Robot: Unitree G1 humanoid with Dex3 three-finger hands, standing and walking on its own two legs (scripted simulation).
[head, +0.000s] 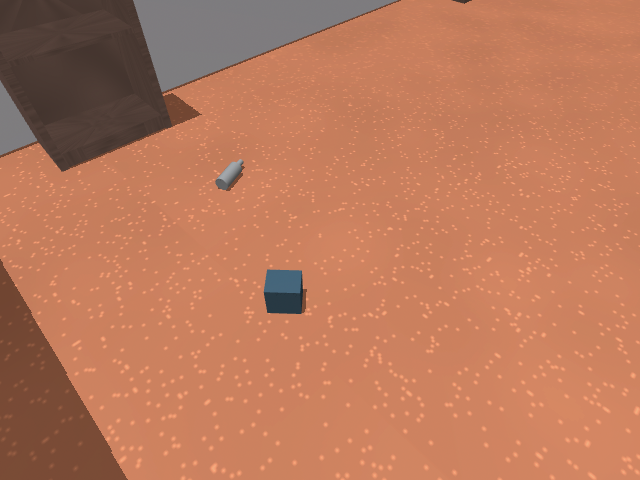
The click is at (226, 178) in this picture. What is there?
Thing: lying bottle
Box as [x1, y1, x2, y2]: [215, 159, 243, 189]
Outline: 241,159 239,159 236,162 231,162 216,179 215,182 220,188 226,189 241,171 240,165 243,162
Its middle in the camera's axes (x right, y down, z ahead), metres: -0.43 -0.35 +1.94
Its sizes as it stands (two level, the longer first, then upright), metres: 0.194 0.067 0.067
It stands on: the floor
